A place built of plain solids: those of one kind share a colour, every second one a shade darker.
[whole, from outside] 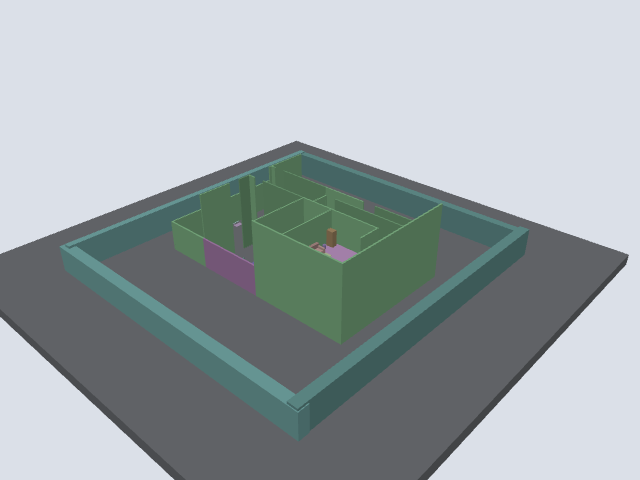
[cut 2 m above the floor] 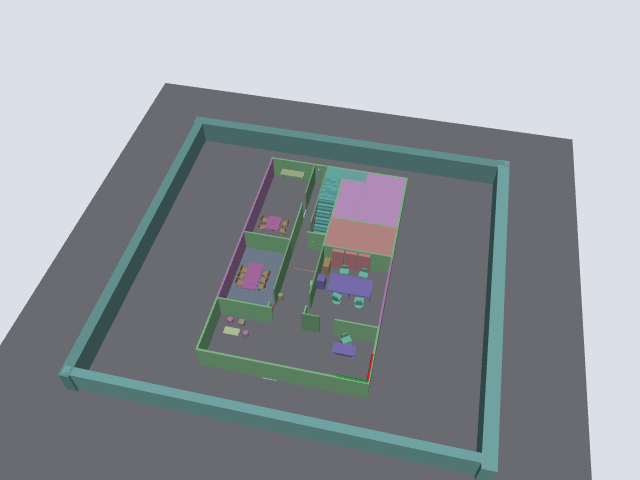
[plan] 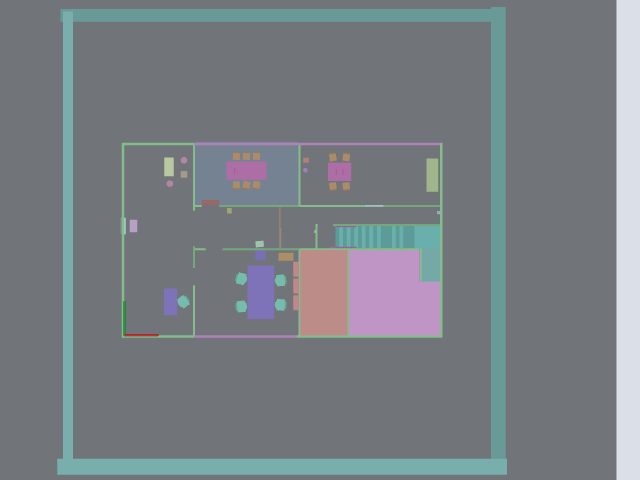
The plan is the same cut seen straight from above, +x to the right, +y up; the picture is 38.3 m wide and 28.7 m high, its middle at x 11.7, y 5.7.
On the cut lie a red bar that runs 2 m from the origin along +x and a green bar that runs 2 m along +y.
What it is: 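An office floor, with one long steep straight back stair to a room a storey up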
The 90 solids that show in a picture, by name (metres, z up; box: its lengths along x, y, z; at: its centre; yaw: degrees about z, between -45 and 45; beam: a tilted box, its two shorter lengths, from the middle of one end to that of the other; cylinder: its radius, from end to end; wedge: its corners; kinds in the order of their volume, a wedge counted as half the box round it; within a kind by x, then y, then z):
{
 "ring_hedge_1": {"box": [0.61, 27.35, 2.55], "at": [-3.36, 5.68, 1.23]},
 "ring_hedge_2": {"box": [26.89, 0.95, 2.34], "at": [9.44, -7.86, 1.12]},
 "ring_hedge_3": {"box": [26.51, 0.76, 2.43], "at": [9.44, 19.13, 1.16]},
 "ring_hedge_4": {"box": [0.88, 27.89, 2.53], "at": [22.37, 5.68, 1.21]},
 "split_lounge_level_1": {"box": [4.23, 1.89, 3.92], "at": [15.56, 4.15, 1.91]},
 "split_lounge_level_2": {"box": [5.43, 3.21, 3.92], "at": [16.16, 1.59, 1.91]},
 "wall_1": {"box": [0.15, 11.67, 2.79], "at": [-0.07, 5.68, 1.34]},
 "wall_2": {"box": [4.47, 0.15, 2.79], "at": [2.08, -0.07, 1.34]},
 "wall_3": {"box": [4.47, 0.15, 2.79], "at": [2.08, 11.45, 1.34]},
 "wall_4": {"box": [0.12, 2.99, 6.66], "at": [4.17, 1.5, 3.28]},
 "wall_5": {"box": [0.12, 1.3, 6.66], "at": [4.17, 4.68, 3.28]},
 "wall_6": {"box": [0.12, 3.93, 6.66], "at": [4.17, 9.41, 3.28]},
 "wall_7": {"box": [0.47, 0.12, 6.66], "at": [4.4, 7.73, 3.28]},
 "wall_8": {"box": [0.69, 0.12, 6.66], "at": [4.52, 5.15, 3.28]},
 "wall_9": {"box": [4.8, 0.12, 6.66], "at": [8.07, 7.73, 3.28]},
 "wall_10": {"box": [4.59, 0.12, 6.66], "at": [8.17, 5.15, 3.28]},
 "wall_11": {"box": [0.12, 5.15, 6.66], "at": [10.47, 2.58, 3.28]},
 "wall_12": {"box": [0.12, 3.64, 2.79], "at": [10.47, 9.55, 1.34]},
 "wall_13": {"box": [0.12, 1.45, 6.66], "at": [11.48, 5.88, 3.28]},
 "wall_14": {"box": [3.9, 0.12, 6.66], "at": [12.42, 7.73, 3.28]},
 "wall_15": {"box": [0.12, 5.15, 6.66], "at": [13.39, 2.58, 3.28]},
 "wall_16": {"box": [7.2, 0.12, 6.66], "at": [14.07, 5.15, 3.28]},
 "wall_17": {"box": [8.7, 0.15, 6.66], "at": [14.67, -0.07, 3.28]},
 "wall_18": {"box": [6.39, 0.12, 6.66], "at": [15.67, 6.6, 3.28]},
 "wall_19": {"box": [3.39, 0.12, 6.66], "at": [17.17, 7.73, 3.28]},
 "wall_20": {"box": [0.12, 2.01, 6.66], "at": [17.73, 4.21, 3.28]},
 "wall_21": {"box": [0.15, 11.67, 6.66], "at": [18.95, 5.68, 3.28]},
 "closed_between_1": {"box": [2.82, 5.11, 3.92], "at": [11.93, 2.54, 1.91]},
 "split_steps_1": {"box": [0.68, 1.34, 0.23], "at": [12.96, 5.88, 0.06]},
 "split_steps_2": {"box": [0.68, 1.34, 0.4], "at": [13.19, 5.88, 0.15]},
 "split_steps_3": {"box": [0.68, 1.34, 0.58], "at": [13.41, 5.88, 0.24]},
 "split_steps_4": {"box": [0.68, 1.34, 0.75], "at": [13.64, 5.88, 0.33]},
 "split_steps_5": {"box": [0.68, 1.34, 0.93], "at": [13.86, 5.88, 0.41]},
 "split_steps_6": {"box": [0.68, 1.34, 1.11], "at": [14.09, 5.88, 0.5]},
 "split_steps_7": {"box": [0.68, 1.34, 1.28], "at": [14.31, 5.88, 0.59]},
 "split_steps_8": {"box": [0.68, 1.34, 1.46], "at": [14.54, 5.88, 0.68]},
 "split_steps_9": {"box": [0.68, 1.34, 1.63], "at": [14.76, 5.88, 0.77]},
 "split_steps_10": {"box": [0.68, 1.34, 1.81], "at": [14.99, 5.88, 0.85]},
 "split_steps_11": {"box": [0.68, 1.34, 1.99], "at": [15.21, 5.88, 0.94]},
 "split_steps_12": {"box": [0.68, 1.34, 2.16], "at": [15.44, 5.88, 1.03]},
 "split_steps_13": {"box": [0.68, 1.34, 2.34], "at": [15.66, 5.88, 1.12]},
 "split_steps_14": {"box": [0.68, 1.34, 2.69], "at": [16.11, 5.88, 1.29]},
 "split_steps_15": {"box": [0.68, 1.34, 2.87], "at": [16.34, 5.88, 1.38]},
 "split_steps_16": {"box": [0.68, 1.34, 3.04], "at": [16.56, 5.88, 1.47]},
 "split_steps_17": {"box": [0.68, 1.34, 3.22], "at": [16.79, 5.88, 1.56]},
 "split_steps_18": {"box": [0.68, 1.34, 3.39], "at": [17.01, 5.88, 1.65]},
 "split_steps_19": {"box": [1.52, 1.34, 3.92], "at": [18.11, 5.88, 1.91]},
 "glazing_1": {"box": [6.3, 0.15, 2.79], "at": [7.32, -0.07, 1.34]},
 "glazing_2": {"box": [6.3, 0.15, 2.79], "at": [7.32, 11.45, 1.34]},
 "glazing_3": {"box": [8.4, 0.15, 2.79], "at": [14.67, 11.45, 1.34]},
 "split_upper_level_1": {"box": [1.09, 2.01, 3.92], "at": [18.33, 4.2, 1.91]},
 "meet_level_1": {"box": [6.18, 3.48, 0.2], "at": [7.32, 9.83, 0.05]},
 "meet_level_2": {"box": [4.74, 0.3, 0.2], "at": [8.04, 7.94, 0.05]},
 "shelf_1": {"box": [0.3, 0.9, 1.95], "at": [10.25, 1.95, 0.93]},
 "shelf_2": {"box": [0.3, 0.9, 1.95], "at": [10.25, 2.95, 0.93]},
 "shelf_3": {"box": [0.3, 0.9, 1.95], "at": [10.25, 3.95, 0.93]},
 "filing_cabinet_1": {"box": [0.9, 0.47, 1.07], "at": [9.67, 4.7, 0.48]},
 "filing_cabinet_2": {"box": [0.62, 0.47, 1.37], "at": [13.84, 4.64, 4.51]},
 "desk_1": {"box": [0.8, 1.6, 0.07], "at": [2.77, 2.0, 0.69]},
 "desk_2": {"box": [0.8, 1.6, 0.07], "at": [7.77, 1.78, 0.69]},
 "desk_3": {"box": [0.8, 1.6, 0.07], "at": [7.77, 3.38, 0.69]},
 "desk_4": {"box": [0.8, 1.6, 0.07], "at": [8.57, 1.78, 0.69]},
 "desk_5": {"box": [0.8, 1.6, 0.07], "at": [8.57, 3.38, 0.69]},
 "task_chair_1": {"box": [0.48, 0.68, 0.26], "at": [3.54, 2.01, 0.58], "yaw": 36.5},
 "task_chair_2": {"box": [0.48, 0.68, 0.26], "at": [6.99, 1.72, 0.58], "yaw": 5.4},
 "task_chair_3": {"box": [0.48, 0.68, 0.26], "at": [6.99, 3.38, 0.58], "yaw": -15.4},
 "task_chair_4": {"box": [0.48, 0.68, 0.26], "at": [9.35, 1.82, 0.58], "yaw": -3.2},
 "task_chair_5": {"box": [0.48, 0.68, 0.26], "at": [9.35, 3.28, 0.58], "yaw": 5.7},
 "printer_1": {"box": [0.64, 0.6, 1.09], "at": [8.14, 4.79, 0.49]},
 "sofa_1": {"box": [0.24, 1.56, 0.83], "at": [13.7, 2.5, 4.24]},
 "meeting_table_1": {"box": [2.4, 1.1, 0.07], "at": [7.3, 9.85, 0.85]},
 "meeting_table_2": {"box": [1.4, 1.1, 0.07], "at": [12.87, 9.78, 0.7]},
 "bar_table_1": {"box": [0.7, 2.0, 0.06], "at": [18.42, 9.58, 1.05]},
 "ottoman_1": {"box": [0.4, 0.4, 0.47], "at": [3.57, 9.62, 0.18]},
 "side_chair_1": {"box": [0.42, 0.42, 0.04], "at": [6.7, 9.0, 0.58], "yaw": -3.5},
 "side_chair_2": {"box": [0.42, 0.42, 0.04], "at": [6.7, 10.7, 0.58], "yaw": -3.4},
 "side_chair_3": {"box": [0.42, 0.42, 0.04], "at": [7.3, 9.0, 0.58], "yaw": -11.3},
 "side_chair_4": {"box": [0.42, 0.42, 0.04], "at": [7.3, 10.7, 0.58], "yaw": -4.0},
 "side_chair_5": {"box": [0.42, 0.42, 0.04], "at": [7.9, 9.0, 0.58], "yaw": -10.1},
 "side_chair_6": {"box": [0.42, 0.42, 0.04], "at": [7.9, 10.7, 0.58], "yaw": -2.1},
 "side_chair_7": {"box": [0.42, 0.42, 0.04], "at": [12.47, 8.93, 0.43], "yaw": 9.2},
 "side_chair_8": {"box": [0.42, 0.42, 0.04], "at": [12.47, 10.63, 0.43], "yaw": 8.3},
 "side_chair_9": {"box": [0.42, 0.42, 0.04], "at": [13.27, 8.93, 0.43], "yaw": 7.9},
 "side_chair_10": {"box": [0.42, 0.42, 0.04], "at": [13.27, 10.63, 0.43], "yaw": -7.7},
 "wet_floor_sign_1": {"box": [0.3, 0.33, 0.67], "at": [6.28, 7.45, 0.29]},
 "meet_steps_1": {"box": [1.04, 0.3, 0.2], "at": [5.15, 7.94, 0.05]},
 "drum_1": {"cylinder": 0.2, "from": [2.72, 9.07, 0.0], "to": [2.72, 9.07, 0.46]},
 "box_cardboard_1": {"box": [0.49, 0.37, 0.28], "at": [8.09, 5.46, 0.09], "yaw": 5.4},
 "coffee_table_1": {"box": [0.58, 1.12, 0.07], "at": [2.67, 10.07, 0.36]},
 "doormat_hold_1": {"box": [0.45, 0.75, 0.06], "at": [0.55, 6.53, -0.02]}
}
